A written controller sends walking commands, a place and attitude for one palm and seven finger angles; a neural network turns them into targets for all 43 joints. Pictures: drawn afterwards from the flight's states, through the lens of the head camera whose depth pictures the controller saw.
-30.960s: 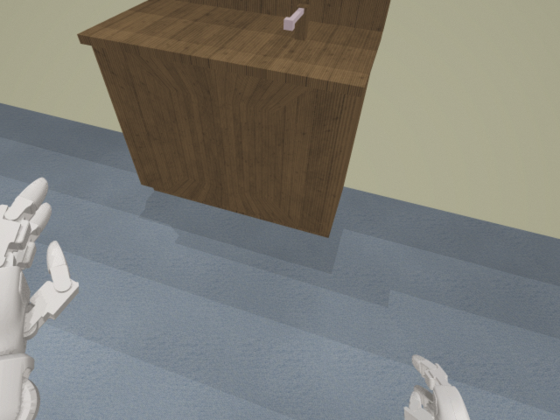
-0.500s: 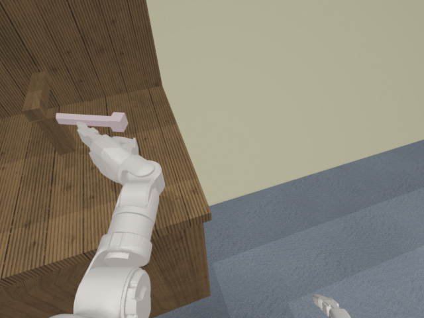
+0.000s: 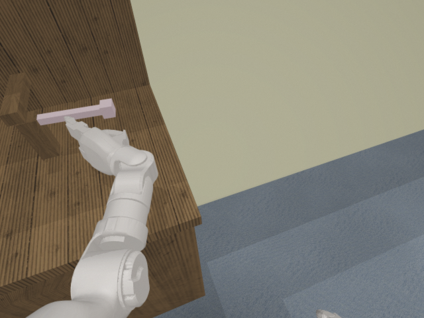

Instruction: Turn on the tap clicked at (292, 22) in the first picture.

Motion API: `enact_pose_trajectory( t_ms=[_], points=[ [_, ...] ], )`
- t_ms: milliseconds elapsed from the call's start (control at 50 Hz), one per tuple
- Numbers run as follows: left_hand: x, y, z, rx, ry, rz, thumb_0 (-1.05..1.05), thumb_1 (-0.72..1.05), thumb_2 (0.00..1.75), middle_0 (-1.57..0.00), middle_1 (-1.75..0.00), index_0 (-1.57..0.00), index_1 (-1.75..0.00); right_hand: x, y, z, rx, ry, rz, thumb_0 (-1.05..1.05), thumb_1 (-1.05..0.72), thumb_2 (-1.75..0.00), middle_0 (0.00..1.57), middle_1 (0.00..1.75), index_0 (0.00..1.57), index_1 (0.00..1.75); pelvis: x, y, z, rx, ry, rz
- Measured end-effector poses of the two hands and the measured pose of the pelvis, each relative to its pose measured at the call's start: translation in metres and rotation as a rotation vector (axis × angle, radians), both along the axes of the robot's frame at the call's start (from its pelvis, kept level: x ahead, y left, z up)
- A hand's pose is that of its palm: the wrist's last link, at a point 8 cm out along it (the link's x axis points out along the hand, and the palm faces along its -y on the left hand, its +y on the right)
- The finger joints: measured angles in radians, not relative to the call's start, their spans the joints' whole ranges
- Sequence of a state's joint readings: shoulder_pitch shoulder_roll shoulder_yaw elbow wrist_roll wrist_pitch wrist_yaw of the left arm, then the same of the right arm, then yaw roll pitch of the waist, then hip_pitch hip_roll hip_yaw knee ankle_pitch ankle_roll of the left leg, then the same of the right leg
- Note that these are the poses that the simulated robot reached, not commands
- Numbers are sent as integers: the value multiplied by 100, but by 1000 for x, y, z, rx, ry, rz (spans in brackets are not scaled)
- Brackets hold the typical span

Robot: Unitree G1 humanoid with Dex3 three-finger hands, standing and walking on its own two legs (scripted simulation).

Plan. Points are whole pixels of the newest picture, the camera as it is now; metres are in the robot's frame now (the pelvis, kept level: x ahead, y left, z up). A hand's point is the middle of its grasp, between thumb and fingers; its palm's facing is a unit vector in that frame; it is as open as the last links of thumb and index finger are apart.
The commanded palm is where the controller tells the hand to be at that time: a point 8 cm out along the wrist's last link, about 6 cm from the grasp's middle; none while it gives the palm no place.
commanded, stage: push the lever round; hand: left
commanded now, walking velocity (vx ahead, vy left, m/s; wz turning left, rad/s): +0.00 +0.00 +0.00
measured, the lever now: (107, 108) +0.50 +0.23 +0.14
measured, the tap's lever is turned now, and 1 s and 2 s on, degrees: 83 86 86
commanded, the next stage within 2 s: lift the hand up off the lever in 0.18 s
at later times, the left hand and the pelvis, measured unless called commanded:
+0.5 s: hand (127, 131) +0.45 +0.18 +0.12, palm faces +0.84 -0.53 -0.11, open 8.3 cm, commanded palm +0.40 +0.19 +0.13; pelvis -0.01 +0.00 +0.00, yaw +0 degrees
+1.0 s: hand (122, 123) +0.45 +0.18 +0.15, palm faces +0.83 -0.55 -0.08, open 8.0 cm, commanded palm +0.39 +0.20 +0.15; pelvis +0.00 -0.01 +0.00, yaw -1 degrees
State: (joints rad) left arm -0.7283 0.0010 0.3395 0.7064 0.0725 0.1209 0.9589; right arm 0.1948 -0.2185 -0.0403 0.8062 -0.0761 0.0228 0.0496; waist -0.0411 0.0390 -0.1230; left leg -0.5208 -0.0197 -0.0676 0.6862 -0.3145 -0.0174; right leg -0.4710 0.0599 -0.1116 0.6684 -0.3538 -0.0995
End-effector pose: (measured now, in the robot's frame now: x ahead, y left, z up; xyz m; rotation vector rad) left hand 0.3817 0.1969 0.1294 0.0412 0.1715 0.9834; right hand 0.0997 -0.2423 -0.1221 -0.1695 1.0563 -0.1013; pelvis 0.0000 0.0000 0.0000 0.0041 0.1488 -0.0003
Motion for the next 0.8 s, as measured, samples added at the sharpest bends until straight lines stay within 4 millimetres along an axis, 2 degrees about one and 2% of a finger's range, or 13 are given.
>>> enact_pose_trajectory(
  t_ms=[280,620,800],
  points=[
    [10,-6,0,-5,6,23,1,90,90,-16,-15,-6,-12,-8,-1,-3,-3,13,-2,1,-91,-90,20,30,20,30,-3,-1,-2,0,19,2],
    [11,-6,2,-17,8,33,1,90,90,-16,-15,-6,-12,-36,-7,-6,-2,36,-34,1,-91,-90,20,30,20,30,-9,-5,-3,0,17,-9],
    [9,-6,6,-26,-3,35,1,90,90,-16,-15,-8,-12,-34,-11,-4,-6,22,-37,1,-91,-90,20,30,20,30,-8,-6,-2,1,9,-11]
  ],
)
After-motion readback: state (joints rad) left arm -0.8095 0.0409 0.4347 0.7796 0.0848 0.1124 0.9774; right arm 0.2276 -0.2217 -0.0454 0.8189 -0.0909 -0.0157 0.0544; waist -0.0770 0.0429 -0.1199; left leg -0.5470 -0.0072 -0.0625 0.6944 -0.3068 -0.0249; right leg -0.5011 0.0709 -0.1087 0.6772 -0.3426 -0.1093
